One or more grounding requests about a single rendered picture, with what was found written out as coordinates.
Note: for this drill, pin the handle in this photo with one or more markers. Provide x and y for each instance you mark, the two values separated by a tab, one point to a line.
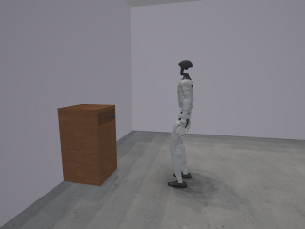
111	116

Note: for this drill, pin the robot right hand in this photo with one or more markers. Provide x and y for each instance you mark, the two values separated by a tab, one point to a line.
188	127

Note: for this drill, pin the robot left forearm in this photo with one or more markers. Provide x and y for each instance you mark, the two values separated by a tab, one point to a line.
185	112

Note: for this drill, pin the cabinet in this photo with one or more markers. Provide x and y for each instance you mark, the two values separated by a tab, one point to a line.
89	152

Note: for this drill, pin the right robot foot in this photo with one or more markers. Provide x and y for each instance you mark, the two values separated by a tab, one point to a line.
188	175

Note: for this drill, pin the drawer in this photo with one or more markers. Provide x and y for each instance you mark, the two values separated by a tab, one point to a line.
101	117

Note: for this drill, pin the left robot upper arm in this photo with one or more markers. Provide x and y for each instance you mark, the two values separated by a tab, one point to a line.
184	85

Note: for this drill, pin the robot left hand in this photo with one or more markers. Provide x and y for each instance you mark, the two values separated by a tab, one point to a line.
181	131

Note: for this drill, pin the right robot shin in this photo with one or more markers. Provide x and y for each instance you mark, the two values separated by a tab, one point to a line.
183	162

